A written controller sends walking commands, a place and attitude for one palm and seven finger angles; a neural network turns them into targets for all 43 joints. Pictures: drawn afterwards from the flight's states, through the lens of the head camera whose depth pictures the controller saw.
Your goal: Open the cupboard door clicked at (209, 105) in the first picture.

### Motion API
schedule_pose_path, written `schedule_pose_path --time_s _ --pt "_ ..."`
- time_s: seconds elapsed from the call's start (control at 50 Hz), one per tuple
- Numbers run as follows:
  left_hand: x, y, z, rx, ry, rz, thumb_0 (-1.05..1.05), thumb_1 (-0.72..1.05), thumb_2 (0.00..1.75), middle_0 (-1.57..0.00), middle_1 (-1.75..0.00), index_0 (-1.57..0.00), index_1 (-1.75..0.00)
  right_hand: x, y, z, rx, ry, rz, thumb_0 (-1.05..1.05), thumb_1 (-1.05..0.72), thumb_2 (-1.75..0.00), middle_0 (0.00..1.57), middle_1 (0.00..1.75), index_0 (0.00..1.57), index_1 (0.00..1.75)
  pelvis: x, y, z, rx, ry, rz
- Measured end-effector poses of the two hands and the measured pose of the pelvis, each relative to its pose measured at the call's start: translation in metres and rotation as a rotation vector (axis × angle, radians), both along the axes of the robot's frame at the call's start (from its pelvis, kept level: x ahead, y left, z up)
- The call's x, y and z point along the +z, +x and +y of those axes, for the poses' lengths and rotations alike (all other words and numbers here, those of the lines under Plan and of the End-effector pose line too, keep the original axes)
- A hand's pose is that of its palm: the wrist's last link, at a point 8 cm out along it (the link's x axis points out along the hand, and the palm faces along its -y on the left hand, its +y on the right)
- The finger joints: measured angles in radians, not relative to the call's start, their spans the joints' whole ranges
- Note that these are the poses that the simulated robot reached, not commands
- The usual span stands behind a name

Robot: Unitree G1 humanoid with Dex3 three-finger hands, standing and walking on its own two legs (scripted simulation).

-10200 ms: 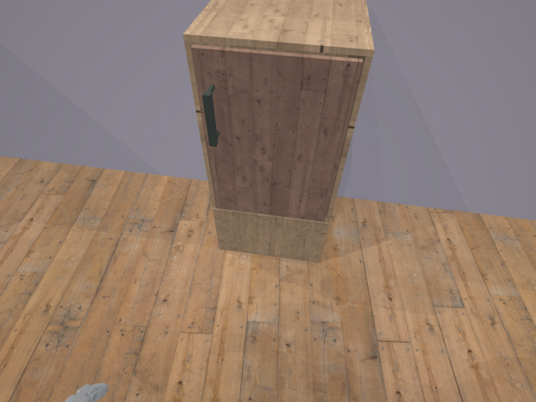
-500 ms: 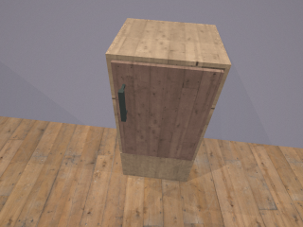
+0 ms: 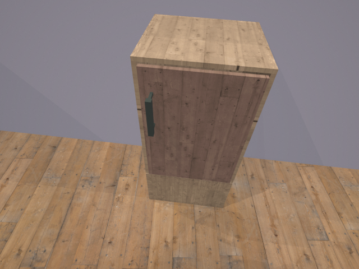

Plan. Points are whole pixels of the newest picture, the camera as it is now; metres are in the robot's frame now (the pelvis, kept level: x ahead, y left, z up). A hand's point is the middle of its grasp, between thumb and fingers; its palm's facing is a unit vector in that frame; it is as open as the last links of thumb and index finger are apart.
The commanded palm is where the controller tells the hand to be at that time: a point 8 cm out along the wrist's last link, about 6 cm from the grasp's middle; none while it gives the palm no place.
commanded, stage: come to a stop and stand still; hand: left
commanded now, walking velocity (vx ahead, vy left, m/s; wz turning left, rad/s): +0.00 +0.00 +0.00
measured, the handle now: (151, 114) +0.61 +0.14 -0.03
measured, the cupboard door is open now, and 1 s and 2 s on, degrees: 0 0 0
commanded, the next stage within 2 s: look again from close up in 0.18 s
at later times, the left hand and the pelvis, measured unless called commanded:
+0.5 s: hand out of the picture -0.03 +0.14 -0.18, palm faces +0.05 -0.99 -0.16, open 7.4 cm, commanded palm none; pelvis +0.00 -0.01 +0.00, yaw +0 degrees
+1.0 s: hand (99, 268) +0.14 +0.19 -0.07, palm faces +0.27 -0.94 -0.21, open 7.3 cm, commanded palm +0.12 +0.20 -0.07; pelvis +0.01 -0.01 -0.01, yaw +1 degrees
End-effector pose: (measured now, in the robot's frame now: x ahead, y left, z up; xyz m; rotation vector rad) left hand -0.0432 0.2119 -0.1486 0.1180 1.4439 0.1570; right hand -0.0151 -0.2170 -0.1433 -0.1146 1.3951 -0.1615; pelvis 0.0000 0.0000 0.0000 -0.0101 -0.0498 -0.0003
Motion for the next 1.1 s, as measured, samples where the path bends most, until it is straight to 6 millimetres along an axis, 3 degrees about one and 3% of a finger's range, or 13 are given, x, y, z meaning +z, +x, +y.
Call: schedule_pose_path --time_s 0.32,0.66,0.86,0.9,0.94,0.98,1.04,1.1 --pt "0.001 -0.003 -0.019 0.018 -0.007 -0.001 0.01 0.91 0.90 -0.20 -0.30 -0.20 -0.30 -0.005 -0.003 -0.001 -0.016 0.024 0.001 0.01 -0.91 -0.90 0.20 0.30 0.20 0.30 -0.002 -0.001 -0.010 -0.005 0.001 0.016" --pt "0.000 0.024 -0.021 0.001 -0.010 -0.049 0.01 0.91 0.90 -0.20 -0.30 -0.20 -0.30 -0.004 -0.005 -0.002 -0.025 0.023 0.014 0.01 -0.91 -0.90 0.20 0.30 0.20 0.29 -0.001 0.004 -0.013 -0.008 0.000 0.017" --pt "0.001 0.027 -0.017 -0.006 0.000 -0.037 0.01 0.91 0.90 -0.20 -0.30 -0.20 -0.30 -0.004 0.001 -0.001 -0.018 0.025 0.019 0.01 -0.90 -0.90 0.20 0.30 0.20 0.30 -0.001 0.009 -0.012 -0.010 -0.003 0.026" --pt "0.016 0.054 -0.008 0.055 0.027 -0.174 0.02 0.92 0.90 -0.20 -0.30 -0.21 -0.30 0.000 0.013 -0.007 0.003 -0.012 -0.072 0.02 -0.91 -0.90 0.20 0.30 0.21 0.30 -0.004 0.008 -0.012 -0.008 0.001 0.017" --pt "0.047 0.093 0.012 0.080 0.123 -0.429 0.05 0.95 0.89 -0.20 -0.30 -0.21 -0.31 0.005 0.031 -0.020 0.009 -0.057 -0.215 0.03 -0.93 -0.90 0.20 0.30 0.21 0.30 -0.007 0.011 -0.012 0.001 0.007 0.025" --pt "0.082 0.136 0.020 0.090 0.160 -0.660 0.05 0.94 0.89 -0.20 -0.32 -0.21 -0.32 0.010 0.056 -0.033 0.014 -0.085 -0.354 0.03 -0.93 -0.90 0.20 0.30 0.21 0.30 -0.010 0.012 -0.012 0.019 0.008 0.031" --pt "0.128 0.198 0.010 0.016 0.134 -1.001 0.04 0.90 0.87 -0.20 -0.34 -0.20 -0.34 0.019 0.102 -0.050 0.048 -0.124 -0.560 0.03 -0.92 -0.90 0.20 0.30 0.21 0.30 -0.019 0.010 -0.011 0.040 0.001 0.057" --pt "0.145 0.240 -0.013 -0.062 0.003 -1.272 0.03 0.83 0.85 -0.20 -0.37 -0.20 -0.38 0.033 0.148 -0.062 0.095 -0.154 -0.729 0.03 -0.92 -0.90 0.20 0.30 0.20 0.30 -0.034 0.008 -0.015 0.033 0.008 0.121"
